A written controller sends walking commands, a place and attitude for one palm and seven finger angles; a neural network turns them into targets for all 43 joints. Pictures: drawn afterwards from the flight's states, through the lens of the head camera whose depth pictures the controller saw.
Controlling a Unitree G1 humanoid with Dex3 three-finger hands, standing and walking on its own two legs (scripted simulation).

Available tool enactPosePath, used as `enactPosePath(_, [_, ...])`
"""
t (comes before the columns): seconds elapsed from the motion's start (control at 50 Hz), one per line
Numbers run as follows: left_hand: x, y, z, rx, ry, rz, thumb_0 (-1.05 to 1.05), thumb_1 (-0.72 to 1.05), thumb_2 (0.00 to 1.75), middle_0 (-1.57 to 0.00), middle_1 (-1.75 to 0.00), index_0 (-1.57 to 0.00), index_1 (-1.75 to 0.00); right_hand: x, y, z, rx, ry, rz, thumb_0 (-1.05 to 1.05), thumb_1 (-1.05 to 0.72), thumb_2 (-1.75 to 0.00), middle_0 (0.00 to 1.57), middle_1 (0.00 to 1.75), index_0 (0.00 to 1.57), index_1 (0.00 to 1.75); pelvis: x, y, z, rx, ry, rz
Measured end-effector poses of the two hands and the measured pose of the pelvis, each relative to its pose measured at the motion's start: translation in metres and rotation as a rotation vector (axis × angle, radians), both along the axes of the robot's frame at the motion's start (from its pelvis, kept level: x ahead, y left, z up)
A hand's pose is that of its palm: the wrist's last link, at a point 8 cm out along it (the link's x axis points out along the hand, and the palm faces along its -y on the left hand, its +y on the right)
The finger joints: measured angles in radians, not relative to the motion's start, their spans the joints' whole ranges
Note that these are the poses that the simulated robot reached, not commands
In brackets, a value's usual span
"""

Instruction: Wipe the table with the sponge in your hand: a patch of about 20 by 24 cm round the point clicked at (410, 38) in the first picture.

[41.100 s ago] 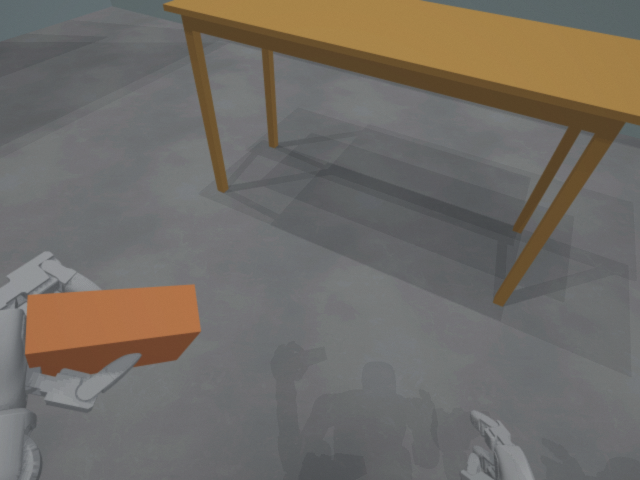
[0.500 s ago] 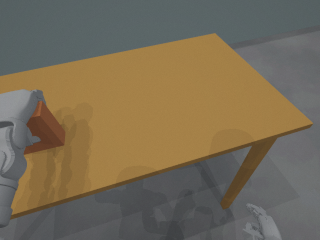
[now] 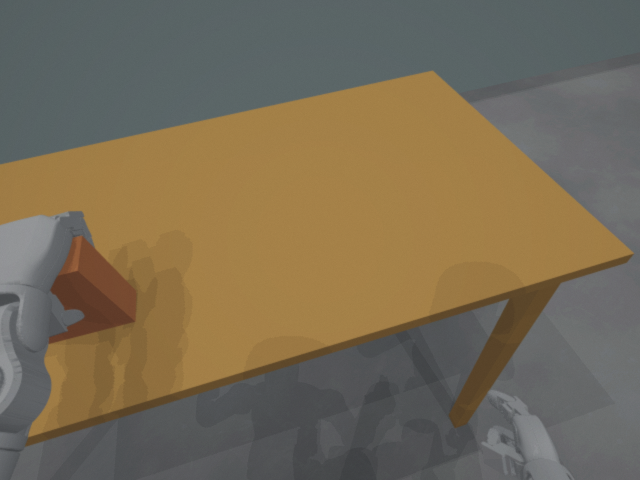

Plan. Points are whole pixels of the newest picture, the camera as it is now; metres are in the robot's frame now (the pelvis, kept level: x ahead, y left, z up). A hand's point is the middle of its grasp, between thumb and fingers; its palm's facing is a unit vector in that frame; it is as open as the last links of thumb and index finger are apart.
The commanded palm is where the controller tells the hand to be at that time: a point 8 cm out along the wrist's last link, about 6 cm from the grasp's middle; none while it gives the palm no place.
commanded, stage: wipe back along the first lane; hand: left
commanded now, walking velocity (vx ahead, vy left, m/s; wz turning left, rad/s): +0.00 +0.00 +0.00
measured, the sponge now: (74, 302) +0.26 +0.35 +0.10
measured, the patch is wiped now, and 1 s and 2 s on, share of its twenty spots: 0.90 0.90 0.90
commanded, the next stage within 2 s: lift the sponge slowly off the table in 0.24 s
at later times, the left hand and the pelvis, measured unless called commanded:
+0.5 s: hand (54, 315) +0.22 +0.31 +0.15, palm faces +0.12 -0.02 -0.99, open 9.0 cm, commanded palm +0.18 +0.31 +0.18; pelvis -0.01 +0.00 +0.00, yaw +0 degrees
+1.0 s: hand (52, 315) +0.22 +0.31 +0.15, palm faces +0.07 -0.03 -1.00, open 9.0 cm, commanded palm +0.18 +0.31 +0.21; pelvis -0.02 -0.02 +0.00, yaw +0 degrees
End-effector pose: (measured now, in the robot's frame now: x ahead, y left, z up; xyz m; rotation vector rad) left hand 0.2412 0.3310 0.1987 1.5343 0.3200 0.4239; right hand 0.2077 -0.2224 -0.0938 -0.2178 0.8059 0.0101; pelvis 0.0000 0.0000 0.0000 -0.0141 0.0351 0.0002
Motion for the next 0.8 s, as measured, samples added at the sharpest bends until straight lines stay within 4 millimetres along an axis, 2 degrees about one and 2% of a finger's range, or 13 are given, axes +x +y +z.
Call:
enactPosePath(0.24, [-0.023, -0.015, 0.000, -0.010, -0.033, -0.004, 0.02, -0.40, 1.08, -0.74, -1.47, -0.79, -1.50, 0.014, 0.010, 0.007, 0.020, -0.040, 0.029, 0.01, -0.90, -0.90, 0.20, 0.30, 0.20, 0.30, -0.001, -0.001, 0.000, 0.001, -0.011, -0.005])
enactPosePath(0.44, [-0.045, -0.028, 0.000, -0.018, -0.052, -0.025, 0.04, -0.40, 1.07, -0.74, -1.47, -0.80, -1.50, 0.016, 0.015, 0.011, 0.031, -0.061, 0.042, 0.01, -0.90, -0.90, 0.20, 0.30, 0.20, 0.30, -0.004, -0.002, -0.001, 0.002, -0.027, -0.011])
enactPosePath(0.8, [-0.042, -0.028, 0.002, -0.032, -0.014, -0.015, 0.02, -0.42, 1.07, -0.77, -1.44, -0.82, -1.47, 0.010, 0.005, 0.015, -0.002, -0.068, 0.047, 0.01, -0.90, -0.90, 0.20, 0.30, 0.20, 0.30, -0.013, -0.013, -0.001, 0.006, -0.048, -0.002])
